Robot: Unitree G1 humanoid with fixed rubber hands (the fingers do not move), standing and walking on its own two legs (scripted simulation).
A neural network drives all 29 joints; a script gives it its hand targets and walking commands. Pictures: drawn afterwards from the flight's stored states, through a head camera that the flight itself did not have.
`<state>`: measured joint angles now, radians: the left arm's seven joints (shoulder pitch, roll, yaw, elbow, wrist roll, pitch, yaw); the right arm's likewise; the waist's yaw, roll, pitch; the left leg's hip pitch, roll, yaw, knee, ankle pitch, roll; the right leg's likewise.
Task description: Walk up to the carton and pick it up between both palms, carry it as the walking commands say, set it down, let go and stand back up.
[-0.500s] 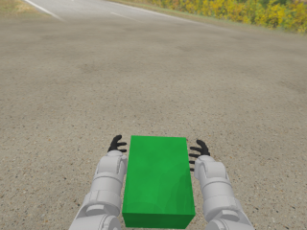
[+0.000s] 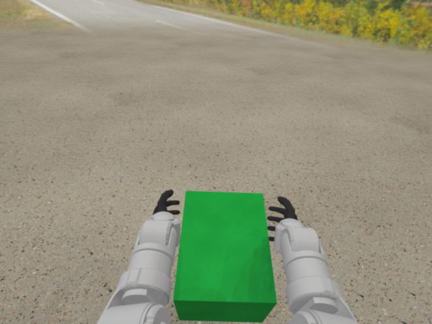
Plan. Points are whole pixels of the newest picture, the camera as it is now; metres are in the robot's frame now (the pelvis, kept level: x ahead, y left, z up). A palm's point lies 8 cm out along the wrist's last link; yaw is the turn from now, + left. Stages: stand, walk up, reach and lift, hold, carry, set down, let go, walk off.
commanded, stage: hold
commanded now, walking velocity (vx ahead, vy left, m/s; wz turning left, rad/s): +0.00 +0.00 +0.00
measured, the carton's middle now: (222, 254) +0.31 +0.00 -0.03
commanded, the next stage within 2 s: carry in 0.12 s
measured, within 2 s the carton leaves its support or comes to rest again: neither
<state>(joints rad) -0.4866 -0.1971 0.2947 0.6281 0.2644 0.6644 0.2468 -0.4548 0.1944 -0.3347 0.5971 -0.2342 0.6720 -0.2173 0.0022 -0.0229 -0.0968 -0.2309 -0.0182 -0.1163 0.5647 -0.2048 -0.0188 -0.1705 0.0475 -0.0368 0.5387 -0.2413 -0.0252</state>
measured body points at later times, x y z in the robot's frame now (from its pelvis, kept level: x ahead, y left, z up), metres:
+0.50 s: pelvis -0.01 +0.01 -0.01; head -0.04 +0.01 +0.44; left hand +0.36 +0.10 +0.10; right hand +0.32 -0.16 +0.10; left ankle +0.07 +0.13 -0.73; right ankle +0.02 -0.09 -0.72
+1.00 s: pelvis -0.06 +0.01 -0.01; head -0.04 +0.01 +0.44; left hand +0.34 +0.04 +0.11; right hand +0.26 -0.20 +0.11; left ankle -0.01 +0.14 -0.73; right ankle -0.05 -0.09 -0.71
